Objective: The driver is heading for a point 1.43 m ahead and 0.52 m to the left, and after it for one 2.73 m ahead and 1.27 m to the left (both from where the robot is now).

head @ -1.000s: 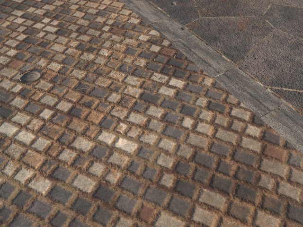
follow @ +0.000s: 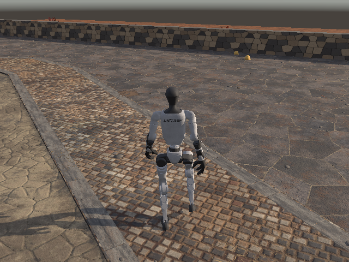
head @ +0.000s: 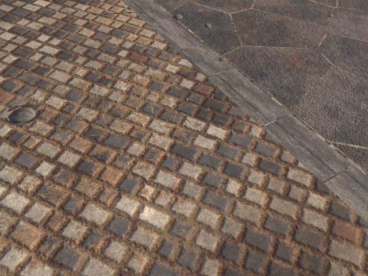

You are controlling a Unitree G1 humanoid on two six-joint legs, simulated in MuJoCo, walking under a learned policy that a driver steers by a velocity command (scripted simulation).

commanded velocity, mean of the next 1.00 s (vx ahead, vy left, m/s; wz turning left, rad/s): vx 0.79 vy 0.00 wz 0.47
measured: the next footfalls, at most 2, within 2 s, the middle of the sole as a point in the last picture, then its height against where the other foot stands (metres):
right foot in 0.30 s outside the picture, level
left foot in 0.78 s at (141, 199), level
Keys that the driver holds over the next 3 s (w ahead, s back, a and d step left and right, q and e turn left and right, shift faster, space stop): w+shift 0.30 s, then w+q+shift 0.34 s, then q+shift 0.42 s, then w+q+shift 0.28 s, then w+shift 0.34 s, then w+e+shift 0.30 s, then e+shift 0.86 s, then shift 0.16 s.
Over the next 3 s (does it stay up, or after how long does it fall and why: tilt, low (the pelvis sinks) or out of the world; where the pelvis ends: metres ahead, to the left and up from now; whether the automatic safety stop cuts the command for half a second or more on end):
stays up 1.44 0.87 0.00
